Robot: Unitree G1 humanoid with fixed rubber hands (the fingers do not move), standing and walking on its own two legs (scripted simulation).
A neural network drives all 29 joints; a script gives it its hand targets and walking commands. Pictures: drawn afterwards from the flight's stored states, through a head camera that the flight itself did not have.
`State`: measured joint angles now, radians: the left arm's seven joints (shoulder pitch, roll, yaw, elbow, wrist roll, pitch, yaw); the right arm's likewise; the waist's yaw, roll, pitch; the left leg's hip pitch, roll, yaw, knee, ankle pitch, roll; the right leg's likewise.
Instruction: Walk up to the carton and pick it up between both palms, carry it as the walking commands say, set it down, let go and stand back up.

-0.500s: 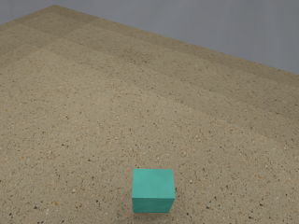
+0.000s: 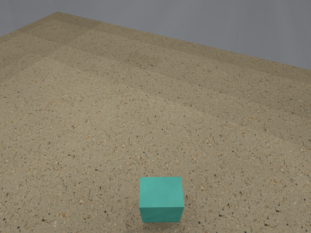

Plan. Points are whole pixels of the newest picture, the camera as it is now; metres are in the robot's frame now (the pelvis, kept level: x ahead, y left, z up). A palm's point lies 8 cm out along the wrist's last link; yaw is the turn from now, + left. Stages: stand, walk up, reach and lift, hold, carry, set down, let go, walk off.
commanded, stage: stand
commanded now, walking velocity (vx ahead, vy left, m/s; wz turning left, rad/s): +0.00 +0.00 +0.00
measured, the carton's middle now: (160, 200) +0.41 +0.01 -0.63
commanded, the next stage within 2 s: reach and lift in 0.02 s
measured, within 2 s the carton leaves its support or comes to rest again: neither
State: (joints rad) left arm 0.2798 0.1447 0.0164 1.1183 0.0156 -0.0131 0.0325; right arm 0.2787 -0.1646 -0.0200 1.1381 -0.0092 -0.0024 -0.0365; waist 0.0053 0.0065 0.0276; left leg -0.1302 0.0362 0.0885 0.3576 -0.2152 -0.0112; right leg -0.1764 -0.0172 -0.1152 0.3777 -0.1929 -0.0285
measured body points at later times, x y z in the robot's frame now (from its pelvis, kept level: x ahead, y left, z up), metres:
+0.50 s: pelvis -0.03 +0.01 -0.04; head +0.08 +0.01 +0.39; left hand +0.14 +0.23 -0.17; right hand +0.15 -0.20 -0.18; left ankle -0.01 +0.12 -0.75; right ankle +0.01 -0.10 -0.75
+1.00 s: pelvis -0.10 +0.02 -0.10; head +0.07 +0.01 +0.32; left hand +0.24 +0.22 -0.19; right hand +0.26 -0.19 -0.20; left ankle -0.02 +0.12 -0.75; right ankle +0.01 -0.09 -0.75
